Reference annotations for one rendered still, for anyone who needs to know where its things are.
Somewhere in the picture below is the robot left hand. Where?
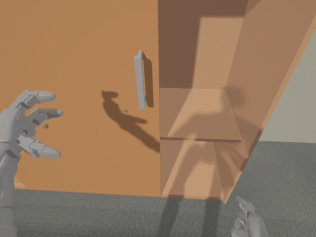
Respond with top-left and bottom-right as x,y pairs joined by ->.
0,89 -> 63,159

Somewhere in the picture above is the robot left forearm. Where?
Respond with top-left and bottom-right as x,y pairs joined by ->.
0,142 -> 22,237

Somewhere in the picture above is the handle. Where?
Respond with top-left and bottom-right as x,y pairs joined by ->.
133,50 -> 146,110

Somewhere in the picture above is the robot right hand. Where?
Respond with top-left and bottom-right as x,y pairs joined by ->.
231,196 -> 270,237

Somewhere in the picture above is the wardrobe door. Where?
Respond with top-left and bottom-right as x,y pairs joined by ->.
0,0 -> 161,197
14,177 -> 21,183

